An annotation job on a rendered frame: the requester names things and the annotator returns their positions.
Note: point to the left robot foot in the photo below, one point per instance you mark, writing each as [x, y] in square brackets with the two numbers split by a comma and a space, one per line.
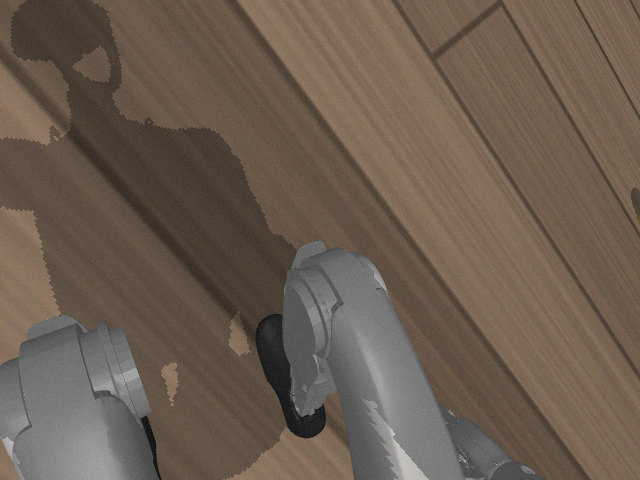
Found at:
[152, 442]

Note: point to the right robot arm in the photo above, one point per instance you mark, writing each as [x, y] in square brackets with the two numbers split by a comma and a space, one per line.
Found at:
[515, 470]

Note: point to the right robot hand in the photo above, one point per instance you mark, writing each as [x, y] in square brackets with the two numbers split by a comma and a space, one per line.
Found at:
[474, 447]

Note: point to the right robot foot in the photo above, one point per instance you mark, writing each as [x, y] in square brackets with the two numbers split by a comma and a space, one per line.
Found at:
[269, 342]

